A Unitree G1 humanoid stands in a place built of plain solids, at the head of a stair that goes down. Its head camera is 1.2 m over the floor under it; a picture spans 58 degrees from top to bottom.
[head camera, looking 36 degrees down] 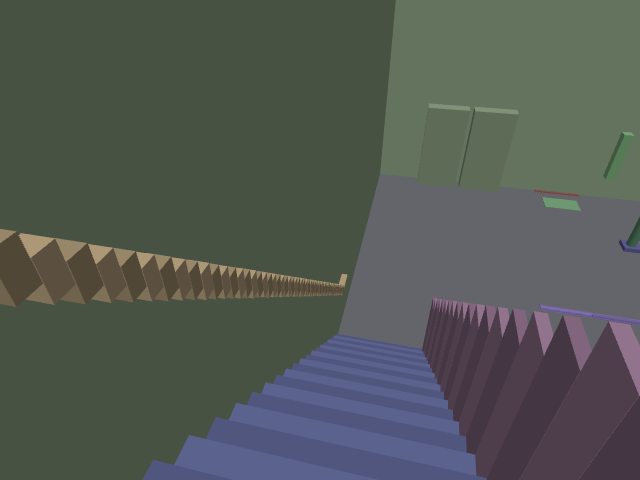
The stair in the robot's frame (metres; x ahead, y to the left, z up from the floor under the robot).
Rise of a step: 0.19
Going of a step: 0.21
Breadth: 1.28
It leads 13 degrees to the right of straight ahead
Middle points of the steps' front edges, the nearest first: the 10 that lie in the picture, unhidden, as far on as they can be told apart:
1.07 -0.11 -0.75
1.27 -0.16 -0.94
1.47 -0.20 -1.13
1.67 -0.25 -1.32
1.88 -0.30 -1.51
2.08 -0.35 -1.70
2.28 -0.39 -1.89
2.48 -0.44 -2.08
2.69 -0.49 -2.27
2.89 -0.54 -2.45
